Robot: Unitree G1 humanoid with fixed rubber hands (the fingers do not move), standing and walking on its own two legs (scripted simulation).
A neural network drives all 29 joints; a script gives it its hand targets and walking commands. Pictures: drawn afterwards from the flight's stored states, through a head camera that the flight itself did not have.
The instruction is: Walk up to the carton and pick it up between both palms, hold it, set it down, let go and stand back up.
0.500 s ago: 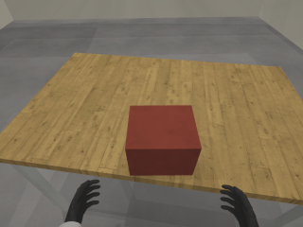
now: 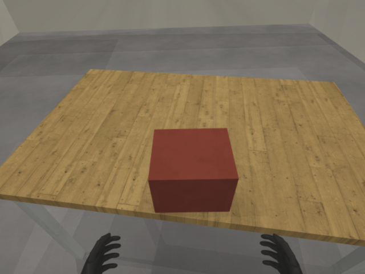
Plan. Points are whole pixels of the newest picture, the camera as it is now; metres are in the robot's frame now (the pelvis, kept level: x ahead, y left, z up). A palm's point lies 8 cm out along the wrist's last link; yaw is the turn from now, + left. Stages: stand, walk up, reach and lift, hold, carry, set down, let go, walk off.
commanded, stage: set down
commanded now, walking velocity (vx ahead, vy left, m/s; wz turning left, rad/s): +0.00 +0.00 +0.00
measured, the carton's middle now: (191, 169) +0.40 +0.01 -0.01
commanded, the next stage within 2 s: let go in 0.62 s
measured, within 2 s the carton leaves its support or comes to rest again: neither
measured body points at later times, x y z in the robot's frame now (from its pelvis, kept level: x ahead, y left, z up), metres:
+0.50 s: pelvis -0.02 +0.00 +0.00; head -0.03 +0.00 +0.45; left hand +0.16 +0.23 -0.08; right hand +0.14 -0.22 -0.09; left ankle -0.01 +0.13 -0.75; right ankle -0.03 -0.11 -0.75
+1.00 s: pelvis +0.00 +0.01 +0.00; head -0.01 +0.01 +0.45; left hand +0.17 +0.23 -0.08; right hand +0.16 -0.22 -0.09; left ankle -0.01 +0.13 -0.75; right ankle -0.03 -0.11 -0.75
